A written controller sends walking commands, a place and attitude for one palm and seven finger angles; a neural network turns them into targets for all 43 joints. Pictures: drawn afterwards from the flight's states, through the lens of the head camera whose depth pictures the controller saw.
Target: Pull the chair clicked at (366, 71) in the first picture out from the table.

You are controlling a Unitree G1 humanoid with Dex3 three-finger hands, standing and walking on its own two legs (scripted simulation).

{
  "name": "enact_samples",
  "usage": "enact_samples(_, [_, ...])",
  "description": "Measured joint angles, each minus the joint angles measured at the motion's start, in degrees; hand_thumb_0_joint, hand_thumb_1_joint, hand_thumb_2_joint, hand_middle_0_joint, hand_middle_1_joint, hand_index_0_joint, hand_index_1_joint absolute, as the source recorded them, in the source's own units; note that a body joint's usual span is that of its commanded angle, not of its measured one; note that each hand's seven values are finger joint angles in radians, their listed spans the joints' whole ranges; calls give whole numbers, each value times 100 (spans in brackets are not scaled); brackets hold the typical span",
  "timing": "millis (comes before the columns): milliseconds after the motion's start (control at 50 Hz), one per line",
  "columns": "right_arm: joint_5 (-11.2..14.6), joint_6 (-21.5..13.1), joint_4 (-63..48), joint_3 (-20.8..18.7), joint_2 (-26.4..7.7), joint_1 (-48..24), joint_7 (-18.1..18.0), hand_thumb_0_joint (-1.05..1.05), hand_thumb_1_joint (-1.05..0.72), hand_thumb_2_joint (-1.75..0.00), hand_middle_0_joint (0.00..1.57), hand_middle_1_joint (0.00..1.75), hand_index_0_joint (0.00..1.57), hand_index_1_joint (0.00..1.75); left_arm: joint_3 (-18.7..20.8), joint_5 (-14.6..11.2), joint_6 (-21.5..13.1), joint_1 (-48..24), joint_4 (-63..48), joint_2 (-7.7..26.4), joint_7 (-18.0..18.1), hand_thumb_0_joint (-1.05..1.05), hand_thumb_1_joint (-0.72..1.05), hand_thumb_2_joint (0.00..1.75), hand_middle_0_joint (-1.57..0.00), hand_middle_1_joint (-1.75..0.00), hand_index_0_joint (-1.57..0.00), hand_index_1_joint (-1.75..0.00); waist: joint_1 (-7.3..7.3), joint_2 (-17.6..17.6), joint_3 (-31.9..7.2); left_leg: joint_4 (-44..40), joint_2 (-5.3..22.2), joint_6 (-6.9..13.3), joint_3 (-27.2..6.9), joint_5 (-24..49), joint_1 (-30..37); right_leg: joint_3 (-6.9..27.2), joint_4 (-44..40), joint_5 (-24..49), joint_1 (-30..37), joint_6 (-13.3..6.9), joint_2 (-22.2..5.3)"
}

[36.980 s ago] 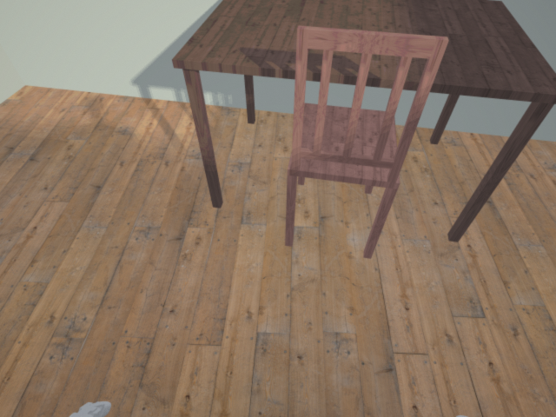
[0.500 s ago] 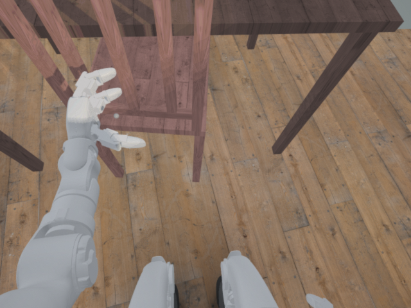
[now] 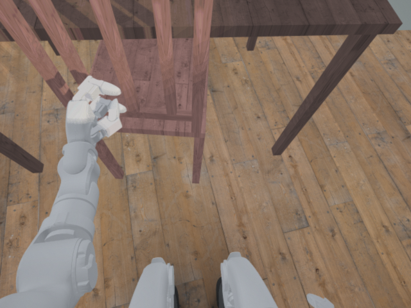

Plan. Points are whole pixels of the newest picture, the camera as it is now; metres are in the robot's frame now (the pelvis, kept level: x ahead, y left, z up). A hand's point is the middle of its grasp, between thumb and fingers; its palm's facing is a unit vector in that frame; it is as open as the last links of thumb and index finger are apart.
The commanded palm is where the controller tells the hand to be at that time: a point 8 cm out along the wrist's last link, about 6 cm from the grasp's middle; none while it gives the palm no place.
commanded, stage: hook a spindle and tug to test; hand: left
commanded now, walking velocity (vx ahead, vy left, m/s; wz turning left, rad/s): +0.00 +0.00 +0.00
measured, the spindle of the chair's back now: (119, 60) +0.59 +0.15 +0.06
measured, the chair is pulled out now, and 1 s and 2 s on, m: -0.07 -0.07 -0.07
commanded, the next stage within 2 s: open the thumb and straighten the fingers in 0.56 s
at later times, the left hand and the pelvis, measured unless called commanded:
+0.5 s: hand (113, 135) +0.43 +0.16 +0.02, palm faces +0.04 -1.00 -0.04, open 4.4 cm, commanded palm +0.41 +0.20 +0.02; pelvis +0.00 +0.00 +0.00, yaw +0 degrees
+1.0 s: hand (114, 132) +0.44 +0.16 +0.02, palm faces +0.02 -1.00 -0.07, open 10.6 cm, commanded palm +0.41 +0.21 +0.02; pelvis +0.00 +0.00 +0.00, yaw +0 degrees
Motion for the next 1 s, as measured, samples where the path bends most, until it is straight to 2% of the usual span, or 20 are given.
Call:
enact_samples(220, [40, 14, -89, -20, 42, -33, 20, 1, -91, -90, 20, 30, 20, 30, -118, -78, 49, 507, -524, -173, 40, 2, 88, 89, -50, -144, -50, -145, 71, -9, -14, -69, 1, 12, 48, -15, 130, 51, -50, -9, 106, 18, 4])
enact_samples(380, [68, -46, -80, -17, 58, -94, -4, 1, -91, -90, 20, 30, 20, 30, -277, -96, 80, 786, -742, -301, 68, 2, 89, 89, -50, -145, -50, -145, 144, -17, -37, -106, -25, 12, 29, -6, 230, 34, -80, -17, 216, 17, -19])
enact_samples(660, [90, -185, -101, -21, 18, -208, -73, 1, -91, -90, 20, 30, 20, 30, -365, -166, 88, 869, -832, -312, -22, 2, 90, 90, -50, -145, -50, -145, 210, -23, -21, -31, -53, 8, -1, 5, 197, 4, 3, -28, 197, 11, -48])
enact_samples(720, [82, -193, -93, -18, 8, -210, -72, 1, -91, -90, 20, 30, 20, 30, -376, -55, 97, 787, -730, -264, -19, 2, 88, 89, -50, -145, -50, -145, 208, -18, -24, -3, -57, 7, -6, 6, 160, -1, 32, -30, 162, 9, -51])
enact_samples(760, [82, -181, -102, -9, 0, -203, -67, 1, -91, -90, 20, 30, 20, 30, -381, 9, 159, 719, -643, -208, -29, 2, 83, 86, -50, -145, -50, -145, 198, -14, -20, 15, -58, 9, -5, 6, 133, -1, 52, -31, 134, 8, -52])
enact_samples(820, [87, -176, -111, -9, -5, -180, -76, 1, -91, -90, 20, 30, 20, 30, -346, -25, 233, 686, -640, -174, -36, 2, 67, 79, -50, -145, -50, -145, 181, 4, 0, 18, -53, 9, -2, 9, 117, 3, 52, -24, 117, 8, -47])
enact_samples(920, [84, -192, -68, -4, -4, -103, -83, 1, -91, -90, 20, 30, 20, 30, -339, -42, 221, 623, -612, -193, -37, 2, 25, 58, -49, -144, -49, -144, 177, 4, 1, -16, -49, 9, 8, 21, 124, 14, 23, -10, 117, 10, -43])
enact_samples(1000, [70, -180, -55, 10, -6, -59, -81, 1, -91, -90, 20, 30, 20, 30, -267, 7, 232, 531, -507, -134, -32, 1, -10, 41, -47, -135, -46, -136, 134, 0, -2, -19, -41, 6, 14, 17, 111, 21, 24, -10, 98, 6, -34])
